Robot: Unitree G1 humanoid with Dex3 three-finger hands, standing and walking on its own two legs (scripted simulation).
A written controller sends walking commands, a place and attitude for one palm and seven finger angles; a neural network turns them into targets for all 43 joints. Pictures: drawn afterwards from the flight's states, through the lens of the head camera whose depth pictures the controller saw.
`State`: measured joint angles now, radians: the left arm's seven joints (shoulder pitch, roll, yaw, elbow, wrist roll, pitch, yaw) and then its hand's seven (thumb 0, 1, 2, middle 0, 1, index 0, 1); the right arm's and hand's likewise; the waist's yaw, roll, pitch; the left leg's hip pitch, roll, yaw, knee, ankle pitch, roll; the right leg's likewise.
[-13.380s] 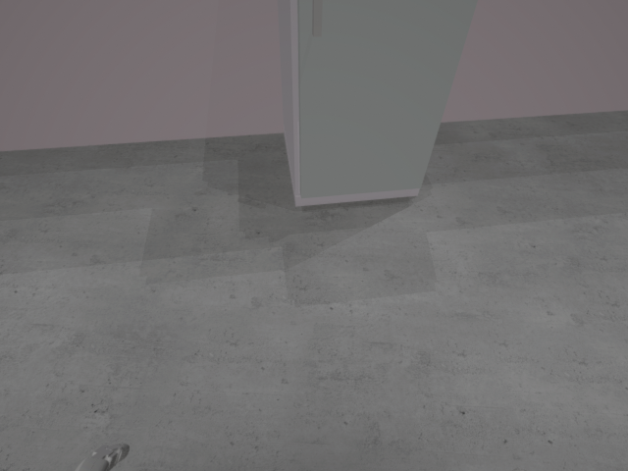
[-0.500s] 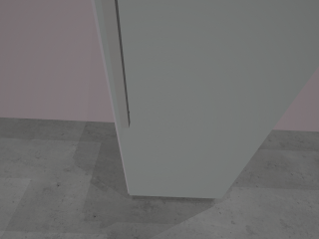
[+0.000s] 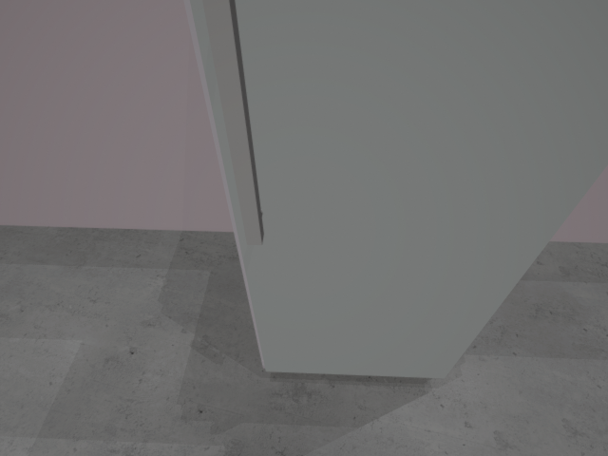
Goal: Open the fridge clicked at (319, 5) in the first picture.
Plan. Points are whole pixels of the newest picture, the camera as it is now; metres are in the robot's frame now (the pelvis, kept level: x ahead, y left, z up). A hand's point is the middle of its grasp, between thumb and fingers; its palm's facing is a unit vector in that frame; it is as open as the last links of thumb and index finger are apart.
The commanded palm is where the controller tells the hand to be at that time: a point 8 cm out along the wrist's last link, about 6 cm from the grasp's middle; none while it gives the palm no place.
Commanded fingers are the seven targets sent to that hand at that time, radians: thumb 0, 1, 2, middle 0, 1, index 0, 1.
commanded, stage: come to a stop and stand still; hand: left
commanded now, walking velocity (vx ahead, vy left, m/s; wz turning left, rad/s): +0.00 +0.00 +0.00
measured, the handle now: (242, 125) +0.45 +0.10 +0.22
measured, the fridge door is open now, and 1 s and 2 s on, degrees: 0 0 0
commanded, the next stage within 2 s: look again from close up in 0.16 s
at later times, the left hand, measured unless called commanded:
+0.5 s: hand out of the picture +0.00 +0.17 -0.17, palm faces +0.00 -0.98 -0.18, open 7.4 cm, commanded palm none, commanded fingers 0.00 0.90 0.90 -0.20 -0.30 -0.20 -0.30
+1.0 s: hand out of the picture +0.01 +0.17 -0.17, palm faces -0.01 -0.98 -0.20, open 7.4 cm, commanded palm none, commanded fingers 0.00 0.90 0.90 -0.20 -0.30 -0.20 -0.30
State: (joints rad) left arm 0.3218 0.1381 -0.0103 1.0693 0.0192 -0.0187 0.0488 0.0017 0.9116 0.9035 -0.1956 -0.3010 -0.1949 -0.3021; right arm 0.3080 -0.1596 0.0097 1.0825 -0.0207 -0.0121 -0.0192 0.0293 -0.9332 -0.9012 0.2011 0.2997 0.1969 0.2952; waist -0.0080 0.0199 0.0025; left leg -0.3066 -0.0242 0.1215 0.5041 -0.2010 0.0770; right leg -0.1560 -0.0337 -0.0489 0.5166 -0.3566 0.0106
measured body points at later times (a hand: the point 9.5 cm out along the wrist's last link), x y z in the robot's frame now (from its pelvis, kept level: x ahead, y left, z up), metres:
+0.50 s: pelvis +0.01 +0.00 +0.01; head +0.02 +0.01 +0.46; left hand +0.00 +0.22 -0.16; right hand +0.04 -0.24 -0.15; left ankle +0.05 +0.07 -0.73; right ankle -0.05 -0.12 -0.73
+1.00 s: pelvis +0.01 -0.01 +0.01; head +0.02 +0.00 +0.46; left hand +0.01 +0.22 -0.15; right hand +0.03 -0.24 -0.15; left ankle +0.05 +0.07 -0.73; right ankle -0.05 -0.12 -0.73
